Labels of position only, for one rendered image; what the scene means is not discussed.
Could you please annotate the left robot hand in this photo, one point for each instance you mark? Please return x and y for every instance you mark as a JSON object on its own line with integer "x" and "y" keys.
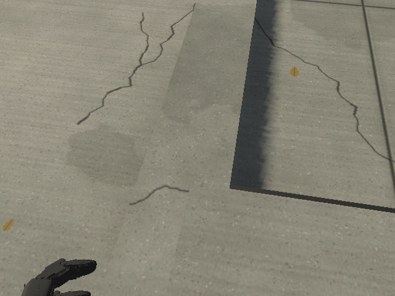
{"x": 57, "y": 274}

